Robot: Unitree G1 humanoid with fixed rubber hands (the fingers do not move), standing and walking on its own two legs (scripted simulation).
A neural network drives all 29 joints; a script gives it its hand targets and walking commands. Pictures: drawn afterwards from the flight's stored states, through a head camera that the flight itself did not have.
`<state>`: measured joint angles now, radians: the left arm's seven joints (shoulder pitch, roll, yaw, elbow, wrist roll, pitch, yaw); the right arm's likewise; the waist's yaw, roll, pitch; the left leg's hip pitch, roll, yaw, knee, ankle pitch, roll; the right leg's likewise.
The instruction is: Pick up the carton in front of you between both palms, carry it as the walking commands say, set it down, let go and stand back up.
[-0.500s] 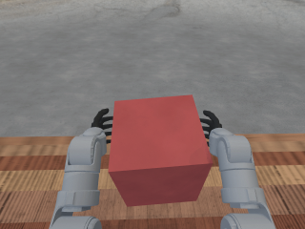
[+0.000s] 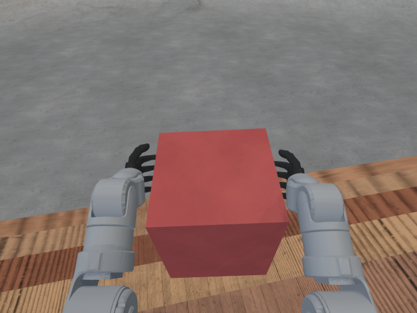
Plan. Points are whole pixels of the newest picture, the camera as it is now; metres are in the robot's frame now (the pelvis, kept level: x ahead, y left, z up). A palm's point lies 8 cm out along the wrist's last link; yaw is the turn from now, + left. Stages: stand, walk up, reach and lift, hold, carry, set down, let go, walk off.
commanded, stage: carry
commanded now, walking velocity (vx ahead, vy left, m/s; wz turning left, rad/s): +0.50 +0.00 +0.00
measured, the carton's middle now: (215, 207) +0.34 -0.04 +0.03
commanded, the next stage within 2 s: none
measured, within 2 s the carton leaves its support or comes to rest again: neither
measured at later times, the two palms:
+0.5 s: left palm (153, 152) +0.67 +0.13 -0.10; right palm (239, 141) +0.70 -0.17 -0.10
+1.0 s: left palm (173, 130) +1.05 +0.08 -0.30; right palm (234, 130) +1.02 -0.22 -0.31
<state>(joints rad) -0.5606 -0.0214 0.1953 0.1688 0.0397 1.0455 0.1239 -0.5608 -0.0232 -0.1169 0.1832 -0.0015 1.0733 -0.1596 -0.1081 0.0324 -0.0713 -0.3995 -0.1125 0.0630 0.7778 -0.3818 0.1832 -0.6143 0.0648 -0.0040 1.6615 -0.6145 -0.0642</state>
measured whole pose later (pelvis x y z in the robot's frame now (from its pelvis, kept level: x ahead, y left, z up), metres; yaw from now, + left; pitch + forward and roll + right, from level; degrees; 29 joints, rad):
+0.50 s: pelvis +0.35 -0.07 -0.19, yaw +2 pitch +1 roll +0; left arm -0.57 0.01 0.14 0.27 -0.01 1.04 0.16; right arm -0.55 0.03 -0.21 0.23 -0.08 1.08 -0.13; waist 0.11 0.00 -0.04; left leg -0.71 0.00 -0.06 1.33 -0.44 0.02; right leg -0.41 0.11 -0.09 0.92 -0.53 -0.14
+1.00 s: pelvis +0.70 -0.04 -0.38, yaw +0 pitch +2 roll +1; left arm -0.48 -0.05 0.24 0.17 0.09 1.06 0.12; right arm -0.57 -0.03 -0.06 0.31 0.03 1.05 -0.17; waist -0.13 0.01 -0.03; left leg -0.36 -0.13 0.05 0.99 -0.66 0.13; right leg -0.78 -0.03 0.06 1.18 -0.15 -0.05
